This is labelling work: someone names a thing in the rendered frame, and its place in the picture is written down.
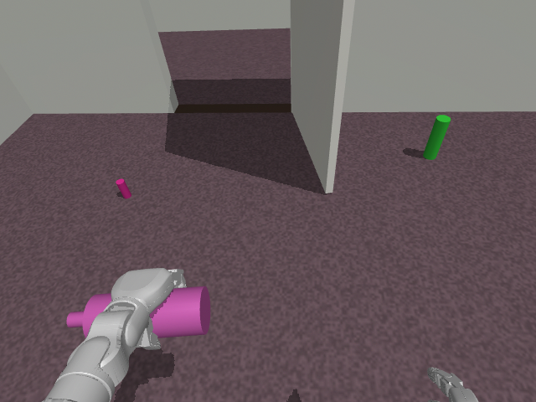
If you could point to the right robot hand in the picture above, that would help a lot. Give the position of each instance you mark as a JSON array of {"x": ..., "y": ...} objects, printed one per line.
[{"x": 451, "y": 386}]

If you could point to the left robot arm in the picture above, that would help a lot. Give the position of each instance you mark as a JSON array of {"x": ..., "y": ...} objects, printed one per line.
[{"x": 101, "y": 362}]

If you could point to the left robot hand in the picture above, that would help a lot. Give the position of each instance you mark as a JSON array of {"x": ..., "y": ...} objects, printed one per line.
[{"x": 150, "y": 287}]

